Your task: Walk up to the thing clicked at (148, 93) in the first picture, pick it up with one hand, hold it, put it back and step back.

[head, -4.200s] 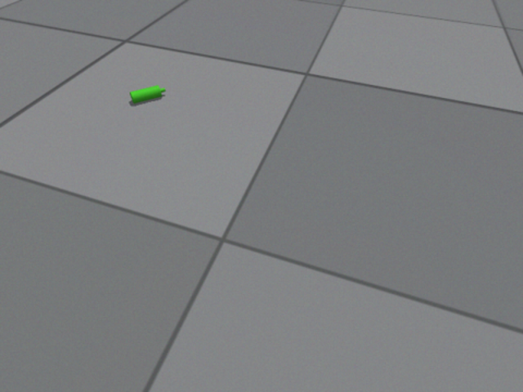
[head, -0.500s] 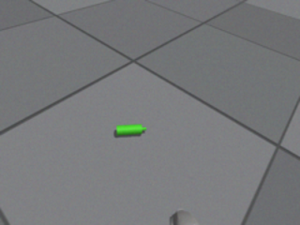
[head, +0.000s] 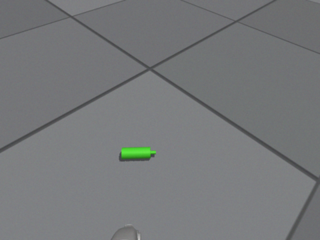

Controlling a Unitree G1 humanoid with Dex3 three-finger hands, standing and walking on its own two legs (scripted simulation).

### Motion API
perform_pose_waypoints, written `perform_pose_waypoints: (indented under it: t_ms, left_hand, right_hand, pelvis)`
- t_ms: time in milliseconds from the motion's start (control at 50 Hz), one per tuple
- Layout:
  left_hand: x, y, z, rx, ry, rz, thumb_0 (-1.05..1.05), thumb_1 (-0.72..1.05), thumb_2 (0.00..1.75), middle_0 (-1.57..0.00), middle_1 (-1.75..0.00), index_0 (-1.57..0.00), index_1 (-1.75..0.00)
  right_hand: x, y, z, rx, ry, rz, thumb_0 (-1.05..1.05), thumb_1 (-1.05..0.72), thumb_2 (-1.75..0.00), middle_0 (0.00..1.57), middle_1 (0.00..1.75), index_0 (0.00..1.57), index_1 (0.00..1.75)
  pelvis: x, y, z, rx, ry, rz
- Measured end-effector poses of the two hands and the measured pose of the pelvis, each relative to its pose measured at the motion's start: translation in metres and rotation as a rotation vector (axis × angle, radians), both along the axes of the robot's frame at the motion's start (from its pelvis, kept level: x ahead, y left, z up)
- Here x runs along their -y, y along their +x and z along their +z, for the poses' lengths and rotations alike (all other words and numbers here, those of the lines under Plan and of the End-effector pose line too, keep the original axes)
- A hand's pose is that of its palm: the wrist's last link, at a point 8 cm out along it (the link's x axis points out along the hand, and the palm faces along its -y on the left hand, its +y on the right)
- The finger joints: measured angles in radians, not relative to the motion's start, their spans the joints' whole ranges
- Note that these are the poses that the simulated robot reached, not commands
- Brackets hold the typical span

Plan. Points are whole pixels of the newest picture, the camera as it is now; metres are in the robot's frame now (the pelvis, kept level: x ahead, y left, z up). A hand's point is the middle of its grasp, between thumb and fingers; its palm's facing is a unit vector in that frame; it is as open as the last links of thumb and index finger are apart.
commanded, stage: walk up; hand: left
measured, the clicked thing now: (139, 152) +0.77 +0.15 -0.73
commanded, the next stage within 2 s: none
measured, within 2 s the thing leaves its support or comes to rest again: neither
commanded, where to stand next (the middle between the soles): +0.39 -0.05 m, yaw +3 degrees
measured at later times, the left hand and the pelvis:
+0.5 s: hand (82, 217) +0.21 +0.23 -0.14, palm faces -0.05 -0.93 -0.36, open 7.4 cm; pelvis +0.14 -0.05 +0.00, yaw +0 degrees
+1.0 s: hand (105, 202) +0.25 +0.18 -0.14, palm faces +0.07 -0.92 -0.38, open 7.4 cm; pelvis +0.25 -0.09 +0.00, yaw +5 degrees
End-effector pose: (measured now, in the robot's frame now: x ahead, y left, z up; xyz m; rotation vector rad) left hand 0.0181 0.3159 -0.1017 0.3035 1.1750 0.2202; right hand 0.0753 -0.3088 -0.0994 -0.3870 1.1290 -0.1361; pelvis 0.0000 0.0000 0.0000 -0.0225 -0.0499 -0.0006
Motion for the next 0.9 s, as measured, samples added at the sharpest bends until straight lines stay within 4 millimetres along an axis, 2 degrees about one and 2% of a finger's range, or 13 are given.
perform_pose_waypoints:
  t_ms: [120, 180, 280, 360, 460, 540, 580, 640, 760, 900]
  left_hand:
    - [0.0, 0.028, -0.032, -0.03, -0.046, 0.02, 0.01, 0.9, 0.9, -0.21, -0.3, -0.2, -0.3]
    - [0.005, 0.051, -0.038, -0.052, -0.062, 0.006, 0.01, 0.9, 0.9, -0.21, -0.3, -0.2, -0.3]
    - [0.01, 0.102, -0.027, -0.005, -0.063, -0.035, 0.01, 0.9, 0.9, -0.21, -0.3, -0.2, -0.3]
    - [0.015, 0.137, -0.015, 0.04, -0.048, -0.049, 0.01, 0.9, 0.9, -0.21, -0.3, -0.2, -0.3]
    - [0.03, 0.17, -0.002, 0.023, -0.015, -0.068, 0.01, 0.9, 0.9, -0.2, -0.3, -0.2, -0.3]
    - [0.049, 0.195, 0.008, 0.026, 0.047, -0.07, 0.01, 0.9, 0.9, -0.2, -0.3, -0.2, -0.3]
    - [0.059, 0.202, 0.011, 0.045, 0.084, -0.056, 0.01, 0.9, 0.9, -0.2, -0.3, -0.2, -0.3]
    - [0.077, 0.205, 0.019, 0.064, 0.101, -0.021, 0.01, 0.9, 0.9, -0.2, -0.3, -0.2, -0.3]
    - [0.102, 0.2, 0.031, 0.002, 0.088, 0.025, 0.01, 0.9, 0.9, -0.21, -0.3, -0.2, -0.3]
    - [0.107, 0.208, 0.018, -0.019, 0.063, 0.057, 0.01, 0.9, 0.9, -0.21, -0.3, -0.2, -0.3]
  right_hand:
    - [-0.001, 0.062, 0.008, 0.054, -0.056, 0.03, 0.01, -0.9, -0.89, 0.2, 0.3, 0.2, 0.3]
    - [0.001, 0.081, 0.016, 0.12, -0.075, 0.017, 0.0, -0.9, -0.89, 0.2, 0.3, 0.2, 0.3]
    - [0.012, 0.085, 0.032, 0.13, -0.089, -0.03, 0.0, -0.9, -0.89, 0.2, 0.3, 0.2, 0.3]
    - [0.029, 0.082, 0.033, 0.081, -0.092, -0.044, 0.0, -0.9, -0.89, 0.2, 0.3, 0.2, 0.3]
    - [0.061, 0.089, 0.019, 0.042, -0.069, -0.068, 0.0, -0.9, -0.89, 0.21, 0.3, 0.2, 0.3]
    - [0.094, 0.107, -0.006, 0.008, -0.04, -0.085, 0.0, -0.9, -0.89, 0.21, 0.3, 0.2, 0.3]
    - [0.109, 0.121, -0.021, -0.016, -0.035, -0.079, 0.01, -0.9, -0.89, 0.2, 0.3, 0.2, 0.3]
    - [0.114, 0.145, -0.031, -0.051, -0.009, -0.058, 0.01, -0.9, -0.89, 0.2, 0.3, 0.2, 0.3]
    - [0.109, 0.201, -0.022, -0.016, 0.06, -0.022, 0.01, -0.9, -0.89, 0.2, 0.3, 0.2, 0.3]
    - [0.101, 0.252, -0.012, -0.031, 0.051, 0.03, 0.0, -0.9, -0.89, 0.2, 0.3, 0.2, 0.3]
  pelvis:
    - [-0.002, 0.044, -0.014, 0.003, 0.012, 0.028]
    - [-0.005, 0.06, -0.014, 0.013, 0.016, 0.021]
    - [0.004, 0.084, -0.002, 0.029, 0.017, 0.019]
    - [0.017, 0.102, 0.001, 0.036, 0.024, 0.01]
    - [0.04, 0.127, 0.0, 0.024, 0.039, -0.004]
    - [0.068, 0.154, -0.01, 0.002, 0.058, -0.004]
    - [0.081, 0.166, -0.017, 0.005, 0.031, 0.002]
    - [0.094, 0.181, -0.014, 0.008, 0.037, 0.013]
    - [0.106, 0.207, 0.004, 0.007, 0.035, 0.014]
    - [0.107, 0.235, 0.004, 0.013, 0.004, 0.054]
